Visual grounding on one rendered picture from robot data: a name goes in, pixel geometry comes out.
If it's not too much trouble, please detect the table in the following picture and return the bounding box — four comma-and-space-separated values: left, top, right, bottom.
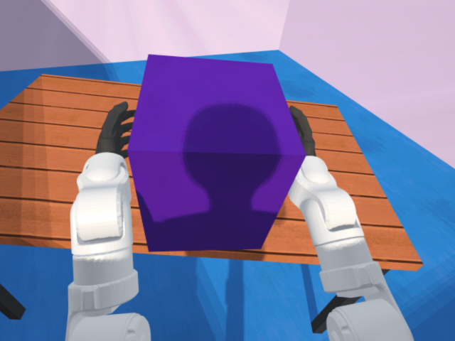
0, 74, 424, 334

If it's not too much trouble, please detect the robot left forearm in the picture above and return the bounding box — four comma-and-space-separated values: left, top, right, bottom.
65, 152, 139, 341

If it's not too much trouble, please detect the robot right forearm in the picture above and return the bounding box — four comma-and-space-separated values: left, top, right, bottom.
289, 156, 414, 341

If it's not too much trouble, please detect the left robot upper arm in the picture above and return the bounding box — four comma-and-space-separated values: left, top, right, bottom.
70, 313, 151, 341

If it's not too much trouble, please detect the robot left hand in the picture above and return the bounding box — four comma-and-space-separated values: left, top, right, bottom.
95, 102, 136, 159

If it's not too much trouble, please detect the carton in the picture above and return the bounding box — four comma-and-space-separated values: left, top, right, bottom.
127, 54, 306, 252

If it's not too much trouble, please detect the robot right hand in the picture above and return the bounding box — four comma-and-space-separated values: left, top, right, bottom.
289, 106, 316, 156

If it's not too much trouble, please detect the right robot upper arm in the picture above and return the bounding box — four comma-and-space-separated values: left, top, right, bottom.
326, 298, 412, 341

